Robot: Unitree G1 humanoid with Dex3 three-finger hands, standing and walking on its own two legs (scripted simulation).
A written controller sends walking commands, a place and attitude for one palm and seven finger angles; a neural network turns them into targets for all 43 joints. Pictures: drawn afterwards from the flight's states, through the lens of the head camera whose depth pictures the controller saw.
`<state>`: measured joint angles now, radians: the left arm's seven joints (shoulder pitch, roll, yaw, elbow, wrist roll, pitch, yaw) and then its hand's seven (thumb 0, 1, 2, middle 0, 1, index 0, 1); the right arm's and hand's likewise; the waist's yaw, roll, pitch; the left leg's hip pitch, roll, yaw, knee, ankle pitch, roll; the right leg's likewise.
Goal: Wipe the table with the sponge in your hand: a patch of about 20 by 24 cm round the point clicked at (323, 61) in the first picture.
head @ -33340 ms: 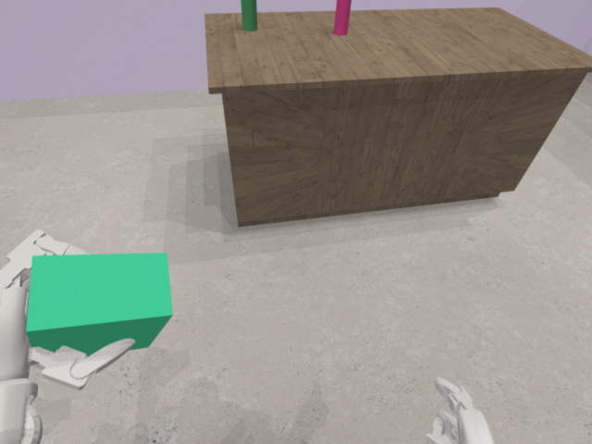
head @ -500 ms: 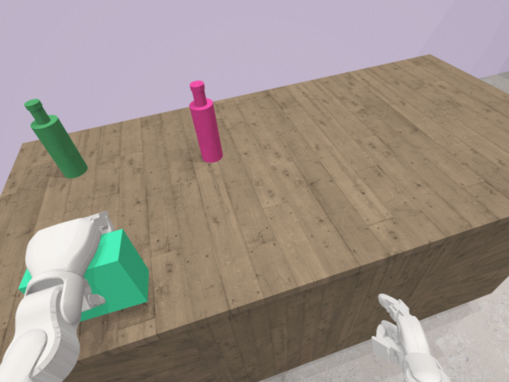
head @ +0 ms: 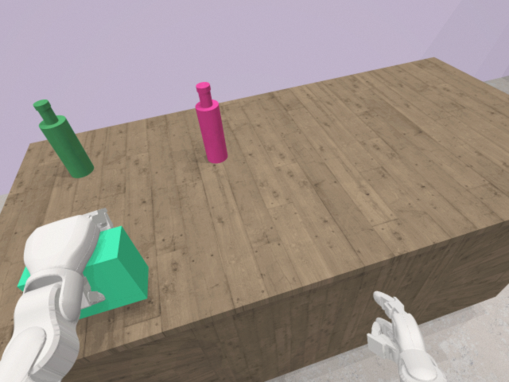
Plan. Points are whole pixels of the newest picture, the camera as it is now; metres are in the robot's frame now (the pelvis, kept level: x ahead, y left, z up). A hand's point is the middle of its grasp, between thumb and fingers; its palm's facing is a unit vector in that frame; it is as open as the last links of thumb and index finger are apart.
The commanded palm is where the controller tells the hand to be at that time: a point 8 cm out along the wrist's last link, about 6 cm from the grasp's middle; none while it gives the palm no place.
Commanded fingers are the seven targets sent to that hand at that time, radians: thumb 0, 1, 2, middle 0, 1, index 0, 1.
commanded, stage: lower the sponge onto the table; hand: left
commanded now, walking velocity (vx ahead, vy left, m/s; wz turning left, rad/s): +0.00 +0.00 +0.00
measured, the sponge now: (97, 281) +0.22 +0.30 +0.05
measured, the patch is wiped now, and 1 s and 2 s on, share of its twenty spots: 0.00 0.00 0.15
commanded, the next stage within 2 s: wipe forward along the first lane in 1.42 s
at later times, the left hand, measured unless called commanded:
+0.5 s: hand (87, 271) +0.22 +0.30 +0.08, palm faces +0.00 -0.10 -1.00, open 10.7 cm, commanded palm +0.19 +0.30 +0.15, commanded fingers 0.00 0.10 1.30 -1.20 -1.60 -1.20 -1.60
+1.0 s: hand (105, 272) +0.23 +0.29 +0.07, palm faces -0.01 -0.09 -1.00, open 10.7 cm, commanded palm +0.20 +0.28 +0.13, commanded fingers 0.00 0.10 1.30 -1.20 -1.60 -1.20 -1.60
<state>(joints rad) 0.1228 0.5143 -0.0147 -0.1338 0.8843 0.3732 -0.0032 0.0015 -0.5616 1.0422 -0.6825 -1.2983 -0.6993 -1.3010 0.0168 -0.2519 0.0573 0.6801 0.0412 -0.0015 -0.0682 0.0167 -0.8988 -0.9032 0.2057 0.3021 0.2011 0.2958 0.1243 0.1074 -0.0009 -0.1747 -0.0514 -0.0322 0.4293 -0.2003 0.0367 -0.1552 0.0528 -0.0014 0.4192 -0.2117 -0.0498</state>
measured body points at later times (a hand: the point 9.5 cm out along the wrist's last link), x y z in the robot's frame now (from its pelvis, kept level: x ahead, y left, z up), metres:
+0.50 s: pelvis +0.00 +0.01 +0.00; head -0.01 -0.03 +0.45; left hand +0.22 +0.31 +0.14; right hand +0.25 -0.19 -0.08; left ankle +0.02 +0.10 -0.74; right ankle +0.01 -0.09 -0.74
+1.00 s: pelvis +0.00 +0.00 +0.00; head -0.01 -0.03 +0.45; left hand +0.23 +0.29 +0.12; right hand +0.25 -0.19 -0.08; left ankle +0.02 +0.10 -0.74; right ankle +0.01 -0.09 -0.74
